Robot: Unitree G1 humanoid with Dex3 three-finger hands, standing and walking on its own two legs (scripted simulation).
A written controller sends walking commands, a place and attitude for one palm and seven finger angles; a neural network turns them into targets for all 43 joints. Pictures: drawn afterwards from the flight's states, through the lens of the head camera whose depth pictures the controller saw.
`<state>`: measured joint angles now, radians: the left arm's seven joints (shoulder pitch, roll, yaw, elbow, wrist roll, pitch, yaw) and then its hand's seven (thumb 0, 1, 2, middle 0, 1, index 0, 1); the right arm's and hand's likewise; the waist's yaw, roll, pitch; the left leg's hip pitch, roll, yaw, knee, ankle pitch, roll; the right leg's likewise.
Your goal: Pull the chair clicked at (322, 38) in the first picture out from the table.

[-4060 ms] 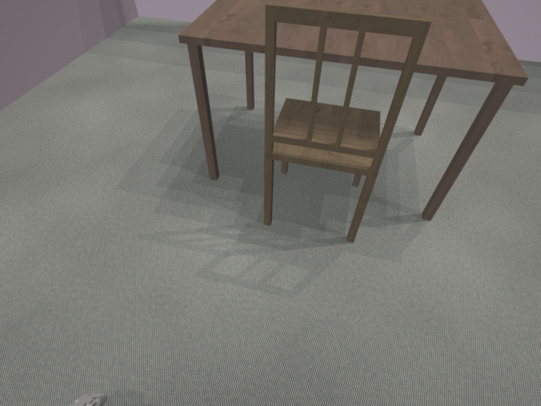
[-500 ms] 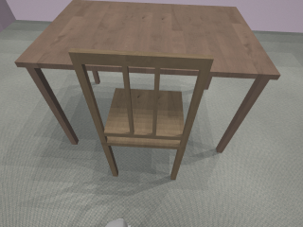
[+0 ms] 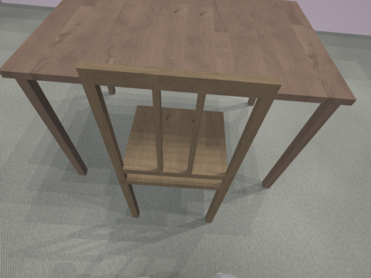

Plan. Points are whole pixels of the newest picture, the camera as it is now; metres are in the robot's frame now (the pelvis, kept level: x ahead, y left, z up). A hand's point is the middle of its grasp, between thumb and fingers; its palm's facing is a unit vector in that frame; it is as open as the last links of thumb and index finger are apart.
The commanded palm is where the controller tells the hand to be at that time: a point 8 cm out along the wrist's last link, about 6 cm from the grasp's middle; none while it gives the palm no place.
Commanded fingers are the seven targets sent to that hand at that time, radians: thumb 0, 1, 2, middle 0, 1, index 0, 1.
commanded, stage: come to a stop and stand still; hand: left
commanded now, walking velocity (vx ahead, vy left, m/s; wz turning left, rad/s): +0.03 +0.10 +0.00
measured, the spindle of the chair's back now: (158, 137) +0.48 +0.12 -0.05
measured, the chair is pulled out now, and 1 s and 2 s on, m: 0.00 0.00 0.00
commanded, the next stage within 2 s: none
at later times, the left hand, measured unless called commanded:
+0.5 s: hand out of the picture -0.01 +0.17 -0.17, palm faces +0.08 -0.96 -0.25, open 7.4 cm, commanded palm none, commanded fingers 0.00 0.90 0.90 -0.20 -0.30 -0.20 -0.30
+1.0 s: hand out of the picture -0.02 +0.22 -0.18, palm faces +0.01 -0.98 -0.22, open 7.4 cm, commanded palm none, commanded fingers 0.00 0.90 0.90 -0.20 -0.30 -0.20 -0.30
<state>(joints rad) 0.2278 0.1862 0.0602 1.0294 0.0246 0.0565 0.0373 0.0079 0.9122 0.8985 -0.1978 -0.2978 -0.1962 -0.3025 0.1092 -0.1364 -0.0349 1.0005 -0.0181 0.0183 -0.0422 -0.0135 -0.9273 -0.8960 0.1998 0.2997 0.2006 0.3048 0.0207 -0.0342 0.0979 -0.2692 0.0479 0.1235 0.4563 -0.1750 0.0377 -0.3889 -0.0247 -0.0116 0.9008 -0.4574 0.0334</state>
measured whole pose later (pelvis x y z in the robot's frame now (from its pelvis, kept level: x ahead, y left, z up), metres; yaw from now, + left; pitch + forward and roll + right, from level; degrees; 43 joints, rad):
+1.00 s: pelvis -0.02 +0.04 +0.00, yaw -1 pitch -1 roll +0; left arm 0.30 0.18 -0.01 1.05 0.02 0.01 0.03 0.01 0.91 0.90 -0.20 -0.30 -0.20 -0.30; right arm 0.26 -0.19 0.01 1.00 -0.01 -0.02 -0.02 0.00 -0.93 -0.90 0.20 0.30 0.20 0.30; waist 0.02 0.00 0.03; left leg -0.17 -0.05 0.09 0.47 -0.30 0.06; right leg -0.23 -0.11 0.02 0.49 -0.25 0.05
